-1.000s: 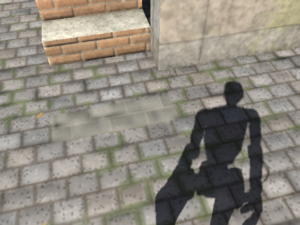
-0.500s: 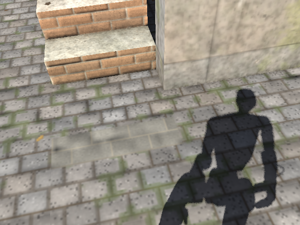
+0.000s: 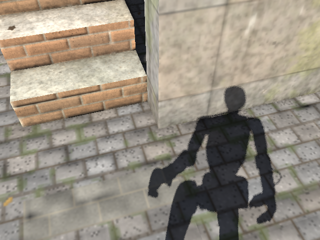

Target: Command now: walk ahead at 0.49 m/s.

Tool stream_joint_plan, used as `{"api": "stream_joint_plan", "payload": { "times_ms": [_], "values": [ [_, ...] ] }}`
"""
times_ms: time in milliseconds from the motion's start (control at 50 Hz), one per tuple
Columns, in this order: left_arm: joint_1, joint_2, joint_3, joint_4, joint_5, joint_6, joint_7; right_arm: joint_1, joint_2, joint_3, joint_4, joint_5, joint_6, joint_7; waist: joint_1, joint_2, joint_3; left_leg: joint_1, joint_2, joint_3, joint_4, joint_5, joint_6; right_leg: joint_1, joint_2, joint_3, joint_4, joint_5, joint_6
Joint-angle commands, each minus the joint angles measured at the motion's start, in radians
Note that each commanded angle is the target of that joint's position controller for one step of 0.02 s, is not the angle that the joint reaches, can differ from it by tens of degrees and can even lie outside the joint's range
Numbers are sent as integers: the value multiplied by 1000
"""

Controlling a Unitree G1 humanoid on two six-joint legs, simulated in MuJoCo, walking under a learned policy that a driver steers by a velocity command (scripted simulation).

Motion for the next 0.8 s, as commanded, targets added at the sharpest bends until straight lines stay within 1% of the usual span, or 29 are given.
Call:
{"api": "stream_joint_plan", "payload": {
  "times_ms": [20,60,100,160,200,240,260,280,300,320,340,360,380,400,420,440,460,480,520,560,620,640,660,680,700,740,760,780,800],
  "values": [
    [33,43,12,-42,12,5,7,-40,-134,-22,-56,2,-17,-20,47,74,54,-97,284,-215,-203,66,172,-27,-43,4,-145,156,27],
    [-51,35,10,-66,9,-2,2,0,-146,-24,-49,9,-9,-30,17,73,52,-52,273,-188,-196,84,146,-27,-26,-12,-303,253,30],
    [-126,29,6,-83,3,-6,-5,39,-160,-26,-39,17,-4,-34,-11,78,54,-14,266,-163,-186,82,126,5,2,-35,-428,306,36],
    [-214,32,2,-110,-7,-9,-21,94,-169,-29,-16,25,7,-34,-46,88,71,73,294,-166,-153,57,120,10,24,-47,-528,285,36],
    [-251,42,3,-132,-10,-15,-35,113,-169,-31,-5,26,17,-36,-49,94,81,144,326,-180,-114,58,112,1,32,-43,-577,223,17],
    [-231,63,9,-139,-10,-24,-46,105,-182,-38,-3,27,27,-38,-24,107,69,189,351,-194,-61,104,97,53,47,-51,-618,144,-11],
    [-181,80,18,-129,-9,-28,-47,86,-189,-40,-6,26,33,-39,10,118,43,192,347,-186,-5,209,84,135,69,-70,-638,115,-27],
    [-64,113,37,-95,-7,-31,-45,66,-181,-36,-13,23,38,-39,73,113,-23,176,305,-149,132,375,62,292,103,-97,-661,106,-51],
    [133,179,66,-43,-1,-34,-37,60,-140,-19,-29,11,38,-37,150,70,-156,38,243,-107,386,372,30,586,38,-22,-639,129,-100],
    [286,290,95,-18,17,-28,-32,150,-30,15,-47,9,20,-30,154,-151,-316,-387,85,-17,803,26,-50,1016,-227,377,-673,28,-238],
    [315,229,77,-12,18,-25,-34,163,-40,16,-34,26,-5,-27,160,-221,-391,-538,39,-176,989,-429,-43,1061,-310,662,-815,-60,-276],
    [238,161,55,-22,15,-29,-34,80,-150,-16,-53,56,-16,-27,147,-138,-247,-614,94,-227,1064,-374,-21,936,-281,528,-829,-72,-218],
    [137,122,41,-44,11,-29,-34,18,-161,-21,-73,60,-14,-32,112,-83,-155,-600,149,-200,1037,-276,-14,786,-246,370,-852,-12,-180],
    [62,86,30,-50,10,-31,-39,-12,-146,-26,-75,48,-5,-40,81,-31,-87,-561,184,-187,976,-196,-21,660,-198,259,-899,36,-156],
    [24,64,24,-49,14,-36,-41,0,-130,-33,-72,40,12,-44,47,-53,-48,-505,214,-190,920,-142,-24,577,-160,168,-937,76,-132],
    [13,52,23,-38,21,-38,-43,24,-104,-33,-64,40,29,-43,28,-66,-31,-454,222,-185,902,-108,-29,520,-132,106,-963,112,-121],
    [23,53,25,-25,25,-41,-42,43,-80,-33,-57,42,41,-41,18,-61,-20,-441,218,-180,902,-84,-32,495,-118,51,-975,176,-123],
    [37,65,30,-12,29,-44,-39,40,-71,-35,-62,42,50,-41,12,-50,-7,-457,217,-183,896,-56,-35,486,-115,7,-983,236,-126],
    [59,85,37,5,34,-44,-28,-7,-72,-41,-86,38,58,-43,14,-29,16,-524,214,-202,846,14,-43,503,-118,-50,-993,309,-132],
    [74,91,38,15,36,-39,-15,-65,-71,-45,-113,32,57,-39,23,-20,33,-573,206,-208,749,94,-52,530,-120,-94,-1001,327,-128],
    [84,109,41,20,31,-32,0,-154,-58,-42,-149,26,53,-23,45,-15,57,-565,198,-161,575,204,-52,557,-113,-161,-1017,313,-111],
    [103,130,47,21,29,-25,7,-215,-53,-37,-174,24,46,-20,60,-10,84,-573,192,-127,532,222,-52,572,-124,-171,-1031,310,-108],
    [125,144,52,23,22,-20,15,-271,-45,-32,-199,20,43,-13,79,9,102,-585,188,-104,498,225,-49,592,-138,-178,-1046,295,-107],
    [152,153,56,31,24,-17,18,-322,-42,-26,-221,22,38,-8,93,11,114,-596,192,-98,458,218,-39,627,-152,-185,-1044,295,-108],
    [166,156,57,35,14,-11,24,-348,-44,-24,-239,23,35,-1,95,15,118,-621,191,-91,416,195,-35,685,-164,-190,-1030,303,-104],
    [187,161,62,39,6,6,29,-386,-42,-21,-270,31,30,18,100,8,122,-641,186,-59,362,150,-24,777,-180,-217,-992,350,-93],
    [187,167,64,37,4,14,30,-400,-43,-20,-284,34,29,27,96,1,120,-633,179,-39,345,119,-16,805,-185,-231,-965,402,-86],
    [174,176,67,29,6,22,30,-400,-49,-21,-295,39,29,35,83,-11,108,-592,163,-12,326,83,-2,812,-184,-251,-926,507,-75],
    [167,189,73,24,5,21,32,-400,-67,-28,-315,37,30,38,63,-25,71,-511,129,24,323,56,14,804,-177,-271,-859,682,-60]
  ]
}}
Keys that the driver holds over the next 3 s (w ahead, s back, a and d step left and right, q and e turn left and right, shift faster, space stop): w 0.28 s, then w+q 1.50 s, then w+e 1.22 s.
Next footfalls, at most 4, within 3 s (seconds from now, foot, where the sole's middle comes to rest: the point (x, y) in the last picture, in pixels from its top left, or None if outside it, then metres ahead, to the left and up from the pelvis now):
0.30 right None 0.33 -0.17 -0.78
0.88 left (137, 219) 0.61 0.10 -0.78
1.36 right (150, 162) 0.90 0.05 -0.78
1.84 left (75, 166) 0.89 0.41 -0.78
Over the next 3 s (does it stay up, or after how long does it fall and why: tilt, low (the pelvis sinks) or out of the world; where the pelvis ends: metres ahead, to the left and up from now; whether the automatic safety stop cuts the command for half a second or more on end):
stays up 1.33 0.70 0.14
